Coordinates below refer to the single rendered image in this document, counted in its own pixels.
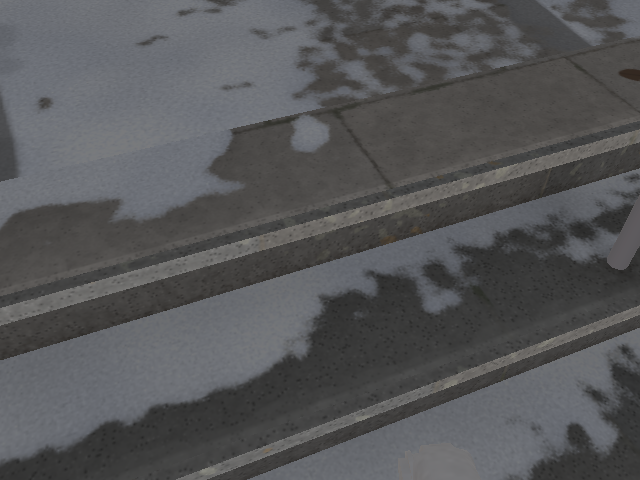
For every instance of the right robot thigh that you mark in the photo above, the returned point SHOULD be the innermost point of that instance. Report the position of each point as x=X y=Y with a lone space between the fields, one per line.
x=437 y=462

